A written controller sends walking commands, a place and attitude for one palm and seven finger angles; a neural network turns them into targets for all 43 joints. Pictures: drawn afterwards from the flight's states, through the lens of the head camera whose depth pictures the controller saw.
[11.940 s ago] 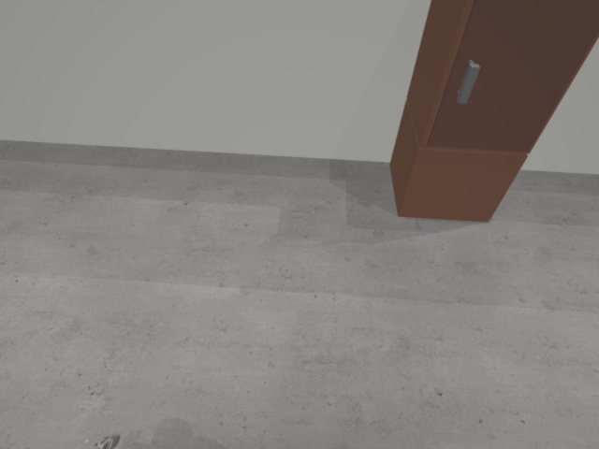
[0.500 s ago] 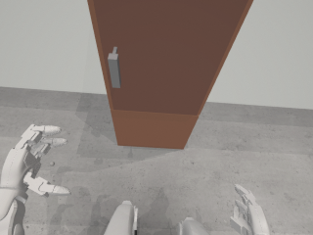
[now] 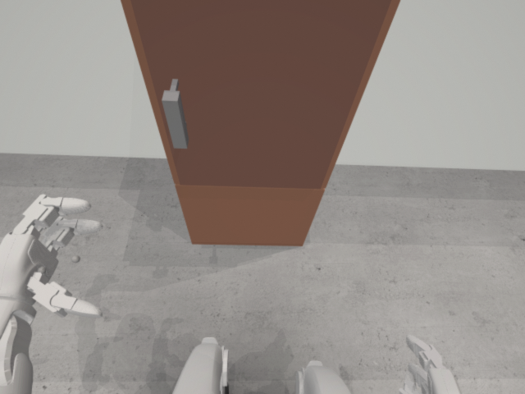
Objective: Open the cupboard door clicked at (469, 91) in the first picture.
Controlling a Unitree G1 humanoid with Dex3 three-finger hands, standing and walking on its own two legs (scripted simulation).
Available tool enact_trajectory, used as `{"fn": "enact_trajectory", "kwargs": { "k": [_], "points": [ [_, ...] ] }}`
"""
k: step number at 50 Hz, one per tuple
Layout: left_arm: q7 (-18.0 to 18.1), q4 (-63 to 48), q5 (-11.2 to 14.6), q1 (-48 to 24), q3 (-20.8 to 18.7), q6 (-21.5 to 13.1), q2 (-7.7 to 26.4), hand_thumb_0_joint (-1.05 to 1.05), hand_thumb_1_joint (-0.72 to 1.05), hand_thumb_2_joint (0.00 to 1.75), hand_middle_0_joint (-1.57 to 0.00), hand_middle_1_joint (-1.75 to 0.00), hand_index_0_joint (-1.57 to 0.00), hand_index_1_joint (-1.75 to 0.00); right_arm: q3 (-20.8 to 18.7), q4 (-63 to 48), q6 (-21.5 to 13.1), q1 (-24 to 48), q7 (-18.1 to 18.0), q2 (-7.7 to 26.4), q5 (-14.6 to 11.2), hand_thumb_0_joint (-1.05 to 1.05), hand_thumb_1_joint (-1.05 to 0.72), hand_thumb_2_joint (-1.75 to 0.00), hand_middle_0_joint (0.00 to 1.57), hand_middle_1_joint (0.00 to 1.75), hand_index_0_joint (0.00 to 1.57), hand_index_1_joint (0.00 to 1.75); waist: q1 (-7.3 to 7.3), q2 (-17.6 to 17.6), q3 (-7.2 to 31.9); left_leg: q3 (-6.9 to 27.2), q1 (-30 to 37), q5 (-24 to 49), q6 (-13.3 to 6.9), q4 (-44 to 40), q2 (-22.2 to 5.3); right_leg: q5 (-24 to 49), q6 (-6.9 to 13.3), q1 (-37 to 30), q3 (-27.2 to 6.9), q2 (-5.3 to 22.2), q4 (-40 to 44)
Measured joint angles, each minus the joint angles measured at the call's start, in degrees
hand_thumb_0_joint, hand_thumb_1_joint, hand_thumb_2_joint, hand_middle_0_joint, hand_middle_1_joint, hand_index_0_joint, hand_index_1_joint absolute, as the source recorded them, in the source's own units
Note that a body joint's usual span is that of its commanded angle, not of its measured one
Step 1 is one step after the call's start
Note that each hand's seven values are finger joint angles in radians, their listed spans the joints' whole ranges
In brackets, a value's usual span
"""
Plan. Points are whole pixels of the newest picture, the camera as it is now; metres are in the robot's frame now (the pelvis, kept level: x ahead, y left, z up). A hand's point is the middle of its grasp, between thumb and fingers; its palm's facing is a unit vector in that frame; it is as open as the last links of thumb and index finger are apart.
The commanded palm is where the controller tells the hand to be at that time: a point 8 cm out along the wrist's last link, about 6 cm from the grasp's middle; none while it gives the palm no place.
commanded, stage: raise the hand with hooked fingers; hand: left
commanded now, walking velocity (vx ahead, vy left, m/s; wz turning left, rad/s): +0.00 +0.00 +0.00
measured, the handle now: (178, 113) +0.59 +0.20 +0.03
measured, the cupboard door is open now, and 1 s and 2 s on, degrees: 0 0 0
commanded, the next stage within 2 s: move the hooked fingers beside the handle in 0.30 s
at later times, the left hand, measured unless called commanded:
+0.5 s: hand (91, 254) +0.29 +0.26 +0.04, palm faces +0.06 -1.00 -0.05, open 14.0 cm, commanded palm +0.28 +0.30 +0.04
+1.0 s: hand (114, 201) +0.38 +0.25 +0.04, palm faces +0.06 -1.00 -0.04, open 14.0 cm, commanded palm +0.36 +0.30 +0.04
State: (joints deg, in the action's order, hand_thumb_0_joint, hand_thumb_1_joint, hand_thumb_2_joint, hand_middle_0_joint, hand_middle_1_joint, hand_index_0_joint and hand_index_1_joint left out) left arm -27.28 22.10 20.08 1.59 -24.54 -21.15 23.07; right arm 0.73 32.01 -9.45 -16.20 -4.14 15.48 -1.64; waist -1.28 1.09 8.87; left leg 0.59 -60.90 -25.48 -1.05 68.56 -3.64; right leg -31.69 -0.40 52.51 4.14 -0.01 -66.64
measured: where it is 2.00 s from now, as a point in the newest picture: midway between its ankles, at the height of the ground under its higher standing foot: outside the picture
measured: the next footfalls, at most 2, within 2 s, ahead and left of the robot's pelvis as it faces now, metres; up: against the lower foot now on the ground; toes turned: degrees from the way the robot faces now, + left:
none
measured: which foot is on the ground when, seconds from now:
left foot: down 0.00-1.00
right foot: down 0.00-1.00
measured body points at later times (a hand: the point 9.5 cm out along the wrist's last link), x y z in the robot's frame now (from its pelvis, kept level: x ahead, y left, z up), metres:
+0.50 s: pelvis +0.01 -0.02 +0.00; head +0.08 +0.00 +0.44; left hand +0.28 +0.31 +0.05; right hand +0.17 -0.27 -0.09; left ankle +0.07 +0.11 -0.64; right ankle +0.01 -0.13 -0.64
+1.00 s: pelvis +0.00 -0.01 -0.01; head +0.10 +0.01 +0.43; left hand +0.37 +0.31 +0.04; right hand +0.11 -0.28 -0.11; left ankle +0.07 +0.11 -0.64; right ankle +0.01 -0.13 -0.64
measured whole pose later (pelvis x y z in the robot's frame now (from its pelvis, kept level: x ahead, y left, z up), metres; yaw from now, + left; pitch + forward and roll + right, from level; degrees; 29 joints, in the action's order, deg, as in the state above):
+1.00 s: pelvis +0.00 -0.01 -0.01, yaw -1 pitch +20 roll -3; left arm -24.7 42.6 14.7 -20.5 -25.7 -23.1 25.4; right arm 0.8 35.1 -4.7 -16.9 -4.1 15.6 -1.5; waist -2.9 1.0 9.0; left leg 0.5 -64.2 -26.3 -0.1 70.3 -4.5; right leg -32.8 0.6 56.6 3.7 -0.9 -69.4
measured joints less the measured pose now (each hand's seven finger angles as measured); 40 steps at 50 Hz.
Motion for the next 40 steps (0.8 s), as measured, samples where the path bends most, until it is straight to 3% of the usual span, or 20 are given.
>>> {"fn": "enact_trajectory", "kwargs": {
  "k": [23, 30, 40],
  "points": [
    [0.1, 1.6, 0.1, -0.9, 0.2, -1.2, -1.2, -0.02, -0.50, 0.30, -0.30, -1.20, -0.30, -1.20, 0.2, 0.0, 0.5, 1.9, -0.2, -0.4, -0.2, 0.01, -0.90, -0.90, 0.20, 0.30, 0.20, 0.30, 0.75, 0.3, 0.6, 0.7, -0.3, -1.0, 1.3, 1.0, -0.5, -1.5, 1.2, 0.5, 0.5, -0.6, -1.8],
    [0.7, 5.7, -1.6, -7.1, 0.9, -1.1, -1.0, -0.02, -0.50, 0.30, -0.30, -1.20, -0.30, -1.20, 0.4, 1.0, 0.5, 2.5, -0.8, 0.0, 0.0, 0.01, -0.90, -0.90, 0.20, 0.30, 0.20, 0.30, 0.83, 0.1, 0.3, 1.0, -1.4, -1.1, 1.4, 2.0, -0.4, -1.8, 1.3, 1.6, 0.8, -0.5, -2.8],
    [2.0, 12.1, -3.5, -15.1, 0.0, -0.1, 0.9, -0.02, -0.50, 0.30, -0.30, -1.20, -0.30, -1.20, 0.4, 1.6, 2.5, 1.4, -0.4, -0.4, 0.0, 0.01, -0.90, -0.90, 0.20, 0.30, 0.20, 0.30, -0.77, -0.1, 0.1, 0.3, -1.9, -0.8, 1.3, 1.4, -0.8, -1.3, 1.3, 2.5, 0.0, -0.8, -2.4]
  ]
}}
